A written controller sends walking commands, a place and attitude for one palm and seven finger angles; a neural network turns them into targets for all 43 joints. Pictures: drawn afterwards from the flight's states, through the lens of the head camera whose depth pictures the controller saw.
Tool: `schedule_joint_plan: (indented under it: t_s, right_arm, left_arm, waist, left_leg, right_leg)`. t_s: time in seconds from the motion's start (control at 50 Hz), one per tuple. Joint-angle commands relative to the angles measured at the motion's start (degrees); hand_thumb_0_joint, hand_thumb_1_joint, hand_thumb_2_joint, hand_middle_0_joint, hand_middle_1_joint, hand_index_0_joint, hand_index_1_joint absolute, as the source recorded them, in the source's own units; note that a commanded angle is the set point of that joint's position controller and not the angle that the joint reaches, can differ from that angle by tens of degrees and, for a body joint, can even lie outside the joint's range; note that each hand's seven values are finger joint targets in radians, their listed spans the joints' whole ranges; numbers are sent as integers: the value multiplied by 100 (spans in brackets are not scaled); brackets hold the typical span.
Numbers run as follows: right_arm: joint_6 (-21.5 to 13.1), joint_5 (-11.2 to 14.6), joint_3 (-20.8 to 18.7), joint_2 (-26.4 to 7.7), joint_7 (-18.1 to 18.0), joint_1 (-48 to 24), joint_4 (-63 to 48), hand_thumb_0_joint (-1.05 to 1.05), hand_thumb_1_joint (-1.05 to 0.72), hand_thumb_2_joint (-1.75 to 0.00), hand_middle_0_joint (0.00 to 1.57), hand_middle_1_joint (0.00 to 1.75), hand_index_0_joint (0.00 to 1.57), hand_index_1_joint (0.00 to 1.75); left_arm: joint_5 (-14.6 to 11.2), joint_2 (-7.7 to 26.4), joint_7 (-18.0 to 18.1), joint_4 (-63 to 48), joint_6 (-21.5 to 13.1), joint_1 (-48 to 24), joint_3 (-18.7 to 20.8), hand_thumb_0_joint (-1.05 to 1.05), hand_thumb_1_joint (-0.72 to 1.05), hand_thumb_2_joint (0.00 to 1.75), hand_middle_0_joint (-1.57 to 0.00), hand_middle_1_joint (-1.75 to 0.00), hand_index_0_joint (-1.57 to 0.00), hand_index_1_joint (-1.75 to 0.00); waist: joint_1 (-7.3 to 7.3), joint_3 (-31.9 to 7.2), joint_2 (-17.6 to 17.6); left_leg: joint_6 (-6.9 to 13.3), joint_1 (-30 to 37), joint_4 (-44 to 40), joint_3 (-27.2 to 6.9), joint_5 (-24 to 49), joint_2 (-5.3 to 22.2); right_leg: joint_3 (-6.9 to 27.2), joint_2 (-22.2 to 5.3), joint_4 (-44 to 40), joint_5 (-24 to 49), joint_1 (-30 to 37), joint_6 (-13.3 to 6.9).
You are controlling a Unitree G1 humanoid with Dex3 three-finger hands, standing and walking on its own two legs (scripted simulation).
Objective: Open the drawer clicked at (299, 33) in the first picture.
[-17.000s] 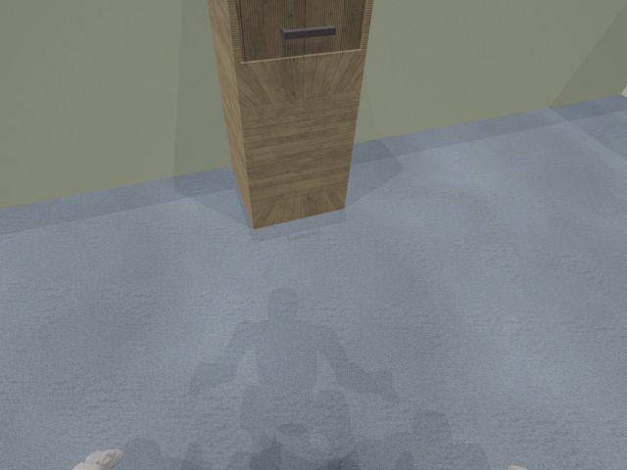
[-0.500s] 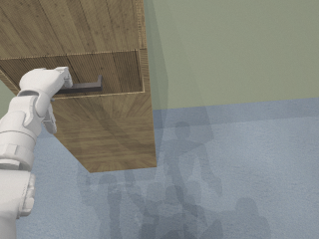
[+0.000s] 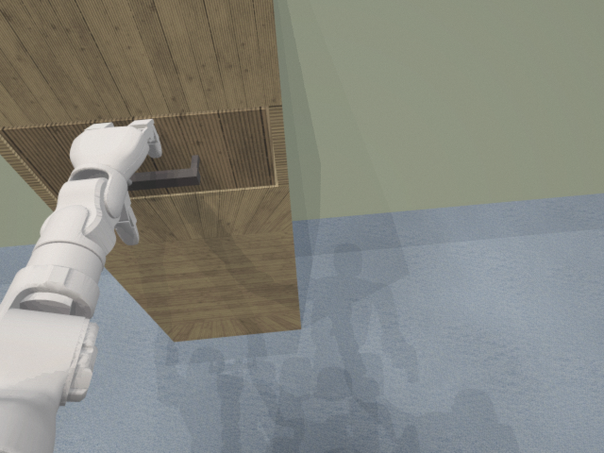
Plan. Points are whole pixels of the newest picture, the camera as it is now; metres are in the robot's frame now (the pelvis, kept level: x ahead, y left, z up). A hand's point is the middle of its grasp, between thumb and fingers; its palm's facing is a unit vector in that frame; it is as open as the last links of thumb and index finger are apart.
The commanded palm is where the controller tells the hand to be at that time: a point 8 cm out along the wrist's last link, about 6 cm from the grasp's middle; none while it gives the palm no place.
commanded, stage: lift the fingers back up to retry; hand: left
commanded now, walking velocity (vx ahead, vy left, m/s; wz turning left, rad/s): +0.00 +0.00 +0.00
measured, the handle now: (150, 172) +0.53 +0.24 +0.06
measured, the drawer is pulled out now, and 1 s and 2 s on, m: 0.00 0.00 0.00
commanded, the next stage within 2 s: re-aim the fingers above the handle in 0.34 s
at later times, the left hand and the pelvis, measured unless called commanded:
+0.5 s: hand (138, 177) +0.47 +0.23 +0.10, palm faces -0.02 -0.01 -1.00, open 13.9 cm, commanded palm +0.44 +0.24 +0.16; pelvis +0.01 -0.01 +0.00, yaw +0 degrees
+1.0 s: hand (130, 182) +0.45 +0.23 +0.11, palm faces +0.03 -0.01 -1.00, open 13.8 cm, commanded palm +0.43 +0.25 +0.16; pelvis -0.01 -0.01 +0.00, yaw +1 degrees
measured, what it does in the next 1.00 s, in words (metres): stands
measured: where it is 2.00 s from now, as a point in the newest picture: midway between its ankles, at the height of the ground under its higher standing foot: outside the picture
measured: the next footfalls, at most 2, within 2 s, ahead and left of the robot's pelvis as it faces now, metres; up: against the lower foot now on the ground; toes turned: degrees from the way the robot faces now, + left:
none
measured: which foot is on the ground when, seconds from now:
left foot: down 0.00-1.00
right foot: down 0.00-1.00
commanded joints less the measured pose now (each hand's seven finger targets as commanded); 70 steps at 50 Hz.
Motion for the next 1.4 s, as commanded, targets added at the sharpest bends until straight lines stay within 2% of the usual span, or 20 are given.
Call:
schedule_joint_plan:
  t_s: [0.0, 0.04, 0.14, 0.18, 0.26, 0.36, 0.46, 0.48, 0.58, 0.7, 0.74, 0.82, 0.88, 0.98, 1.02, 1.1, 1.18, 1.24, 1.32, 1.38]
  right_arm:
    - [-177, -86, -425, -950, -164, 328, -557, 0, -90, -90, 20, 30, 20, 30]
    - [-213, -129, -456, -881, -142, 367, -552, 0, -90, -90, 20, 30, 20, 30]
    - [-261, -123, -499, -899, -23, 374, -357, 0, -90, -90, 20, 30, 20, 30]
    - [-272, -123, -519, -939, -7, 396, -291, 0, -90, -90, 20, 30, 20, 30]
    - [-248, -91, -555, -962, 10, 380, -257, 0, -90, -90, 20, 30, 20, 30]
    - [-173, -61, -502, -985, -72, 253, -336, 0, -90, -90, 20, 30, 20, 30]
    - [-155, -72, -447, -948, -93, 125, -480, 0, -90, -90, 20, 30, 20, 30]
    - [-145, -88, -441, -978, -105, 87, -507, 0, -90, -90, 20, 30, 20, 30]
    - [-187, -90, -476, -944, -83, 25, -587, 0, -90, -90, 20, 30, 20, 30]
    - [-257, -33, -543, -956, -83, 6, -528, 0, -90, -90, 20, 30, 20, 30]
    - [-262, -12, -519, -954, -106, 11, -459, 0, -90, -90, 20, 30, 20, 30]
    - [-297, -27, -497, -937, -165, 57, -335, 0, -90, -90, 20, 30, 20, 30]
    - [-299, -73, -464, -943, -180, 78, -330, 0, -90, -90, 20, 30, 20, 30]
    - [-280, -94, -384, -909, -109, 2, -372, 0, -90, -90, 20, 30, 20, 30]
    - [-276, -66, -351, -919, -95, -33, -407, 0, -90, -90, 20, 30, 20, 30]
    - [-275, -52, -403, -985, -97, 72, -512, 0, -90, -90, 20, 30, 20, 30]
    - [-311, -33, -510, -998, -136, 230, -526, 0, -90, -90, 20, 30, 20, 30]
    - [-340, -78, -566, -960, -163, 347, -423, 0, -90, -90, 20, 30, 20, 30]
    - [-337, -103, -535, -945, -121, 425, -240, 0, -90, -90, 20, 30, 20, 30]
    - [-333, -132, -469, -920, -50, 289, -252, 0, -90, -90, 20, 30, 20, 30]
  left_arm:
    - [-5, 1941, 335, -1582, -612, -2596, 816, 0, -50, 30, -30, -120, -30, -120]
    - [-3, 1832, 532, -1857, -734, -2632, 824, 0, -50, 30, -30, -120, -30, -120]
    - [46, 1661, 1012, -1537, -442, -2612, 766, 0, -50, 30, -30, -120, -30, -120]
    - [56, 1548, 1054, -1436, -256, -2765, 637, 0, -50, 30, -30, -120, -30, -120]
    - [-15, 1209, 848, -1484, 4, -2824, 278, 0, -50, 30, -30, -120, -30, -120]
    - [-58, 1406, 495, -1434, -48, -2554, 392, 0, -50, 30, -30, -120, -30, -120]
    - [-2, 1805, 523, -1430, -212, -1985, 822, 0, -50, 30, -30, -120, -30, -120]
    - [27, 2184, 562, -1540, -264, -1889, 1155, 0, -50, 30, -30, -120, -30, -120]
    - [20, 2209, 741, -1780, -266, -1676, 1255, 0, -50, 30, -30, -120, -30, -120]
    - [-135, 1419, 581, -2235, -241, -1903, 494, 0, -50, 30, -30, -120, -30, -120]
    - [-160, 1143, 476, -2148, -252, -2216, 176, 0, -50, 30, -30, -120, -30, -120]
    - [-189, 1206, 436, -2067, -393, -2703, 165, 0, -50, 30, -30, -120, -30, -120]
    - [-118, 1708, 552, -2034, -512, -2759, 597, 0, -50, 30, -30, -120, -30, -120]
    - [40, 2092, 839, -1301, -300, -2366, 1029, 0, -50, 30, -30, -120, -30, -120]
    - [81, 1885, 842, -1010, -105, -2324, 770, 0, -50, 30, -30, -120, -30, -120]
    - [115, 1835, 620, -886, 18, -2159, 646, 0, -50, 30, -30, -120, -30, -120]
    - [-92, 1176, 309, -1526, -296, -2467, 160, 0, -50, 30, -30, -120, -30, -120]
    - [-167, 1063, 303, -2170, -642, -2894, 93, 0, -50, 30, -30, -120, -30, -120]
    - [-124, 1585, 689, -2019, -747, -3001, 646, 0, -50, 30, -30, -120, -30, -120]
    - [2, 2082, 1097, -1792, -511, -2636, 1203, 0, -50, 30, -30, -120, -30, -120]
  waist:
    - [102, -1957, -190]
    - [127, -2318, 119]
    - [47, -2191, 89]
    - [-49, -2329, -85]
    - [-82, -2419, 106]
    - [-25, -2097, -224]
    - [227, -1917, -130]
    - [329, -2085, -207]
    - [344, -2329, -320]
    - [27, -2146, -220]
    - [-106, -1802, -189]
    - [-166, -1676, -110]
    - [-5, -2031, 43]
    - [220, -1970, -88]
    - [179, -1746, -224]
    - [172, -2074, -284]
    - [-91, -2104, -372]
    - [-136, -2258, 58]
    - [-25, -2081, 183]
    - [288, -2296, 198]
  left_leg:
    - [7, 651, -274, -197, 2321, -31]
    - [-35, 848, -151, -185, 2738, -44]
    - [-102, 742, -111, -191, 2748, -23]
    - [-64, 753, -101, -157, 2764, -29]
    - [-57, 1019, -122, -158, 2891, -27]
    - [9, 794, -236, -133, 2639, -63]
    - [4, 551, -305, -56, 2625, -74]
    - [4, 480, -301, -54, 2731, -80]
    - [23, 446, -268, 14, 2867, -89]
    - [62, 887, -270, -5, 2629, -76]
    - [50, 950, -299, -82, 2379, -90]
    - [41, 1005, -339, -169, 1983, -115]
    - [2, 946, -312, -177, 2165, -140]
    - [-65, 469, -347, -140, 2277, -126]
    - [-65, 278, -402, -77, 2049, -102]
    - [-29, 403, -389, -3, 2141, -69]
    - [26, 911, -305, -136, 2304, -24]
    - [-7, 1342, -197, -234, 2669, -17]
    - [-129, 1165, -176, -341, 2823, -24]
    - [-161, 803, -254, -264, 2912, -64]
  right_leg:
    - [-111, 241, -92, 1501, 1208, -319]
    - [-104, 252, 22, 1745, 1213, -321]
    - [-170, 283, 45, 1707, 1029, -309]
    - [-158, 274, 3, 1827, 1143, -294]
    - [-167, 266, -57, 1908, 1145, -282]
    - [-154, 243, -138, 1963, 1378, -274]
    - [-128, 224, -90, 2040, 1586, -302]
    - [-95, 219, -49, 2165, 1816, -311]
    - [-45, 208, -11, 2509, 2075, -275]
    - [-59, 217, -203, 2182, 1637, -226]
    - [-116, 231, -270, 1832, 1285, -239]
    - [-108, 213, -336, 1394, 1070, -265]
    - [-89, 206, -231, 1497, 1310, -308]
    - [-134, 205, -76, 1629, 1536, -327]
    - [-154, 191, -98, 1544, 1448, -292]
    - [-106, 185, -113, 1672, 1597, -266]
    - [-120, 243, -235, 1539, 1209, -256]
    - [-105, 264, -197, 1527, 917, -273]
    - [-174, 305, -93, 1462, 804, -329]
    - [-182, 291, 10, 1668, 1294, -367]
